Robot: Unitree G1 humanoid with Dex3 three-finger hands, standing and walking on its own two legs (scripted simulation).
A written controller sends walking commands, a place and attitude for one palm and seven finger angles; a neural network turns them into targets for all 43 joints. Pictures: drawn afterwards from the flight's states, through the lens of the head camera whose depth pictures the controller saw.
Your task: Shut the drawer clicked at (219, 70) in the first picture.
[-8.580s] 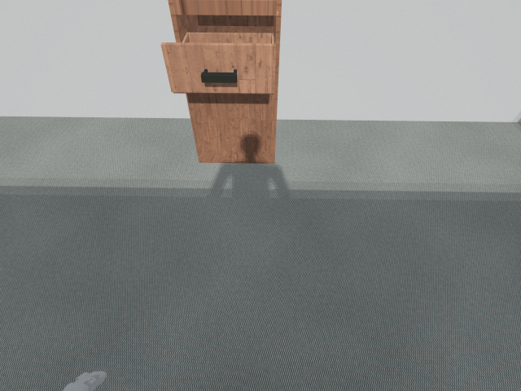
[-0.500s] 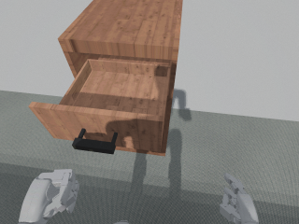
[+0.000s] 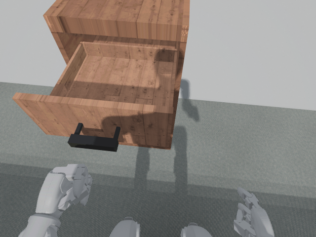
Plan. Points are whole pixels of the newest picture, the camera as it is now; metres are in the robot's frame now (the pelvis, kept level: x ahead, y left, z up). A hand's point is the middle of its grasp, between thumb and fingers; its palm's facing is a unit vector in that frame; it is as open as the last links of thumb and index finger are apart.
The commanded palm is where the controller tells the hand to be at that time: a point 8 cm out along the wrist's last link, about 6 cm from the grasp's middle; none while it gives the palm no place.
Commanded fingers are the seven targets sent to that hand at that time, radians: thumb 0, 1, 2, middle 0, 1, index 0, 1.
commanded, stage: bring the fist close to the handle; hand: left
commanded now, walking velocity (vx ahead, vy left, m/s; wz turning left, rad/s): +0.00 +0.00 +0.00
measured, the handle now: (96, 135) +0.37 +0.18 +0.01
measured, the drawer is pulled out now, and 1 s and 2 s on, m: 0.28 0.28 0.20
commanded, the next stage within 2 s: push the drawer shut in 0.76 s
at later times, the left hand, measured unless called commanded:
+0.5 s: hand (100, 177) +0.26 +0.15 +0.00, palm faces -0.13 -0.99 -0.04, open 3.3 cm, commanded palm +0.24 +0.21 +0.01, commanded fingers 0.00 0.90 0.90 -1.40 -1.60 -1.40 -1.60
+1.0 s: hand (100, 172) +0.27 +0.16 +0.00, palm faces -0.09 -0.99 -0.07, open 3.2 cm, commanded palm +0.26 +0.21 +0.01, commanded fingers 0.00 0.90 0.90 -1.40 -1.60 -1.40 -1.60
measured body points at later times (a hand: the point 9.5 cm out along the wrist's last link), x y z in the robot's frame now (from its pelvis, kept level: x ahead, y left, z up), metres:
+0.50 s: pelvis -0.02 +0.01 -0.03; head +0.08 +0.02 +0.41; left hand +0.26 +0.21 +0.01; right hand +0.16 -0.23 -0.12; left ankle +0.02 +0.12 -0.66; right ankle +0.00 -0.10 -0.66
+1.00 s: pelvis +0.00 +0.00 -0.03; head +0.10 +0.00 +0.41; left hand +0.27 +0.21 +0.01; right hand +0.17 -0.25 -0.12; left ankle +0.02 +0.12 -0.66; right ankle +0.00 -0.10 -0.66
